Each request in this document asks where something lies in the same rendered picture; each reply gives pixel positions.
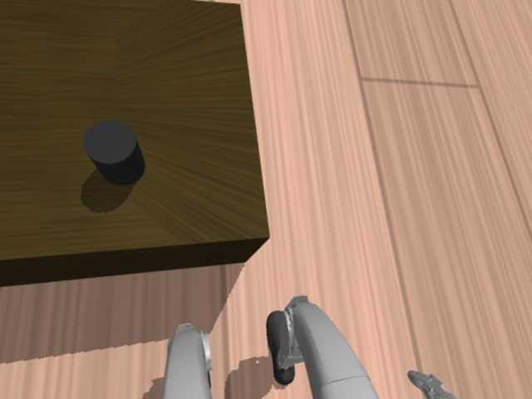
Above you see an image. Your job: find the right robot foot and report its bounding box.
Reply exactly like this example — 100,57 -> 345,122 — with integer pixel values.
267,311 -> 295,385

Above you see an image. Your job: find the right robot hand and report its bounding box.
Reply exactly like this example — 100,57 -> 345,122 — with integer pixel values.
407,371 -> 458,399

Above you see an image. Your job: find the can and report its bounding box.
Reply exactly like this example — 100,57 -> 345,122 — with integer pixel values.
83,120 -> 145,186

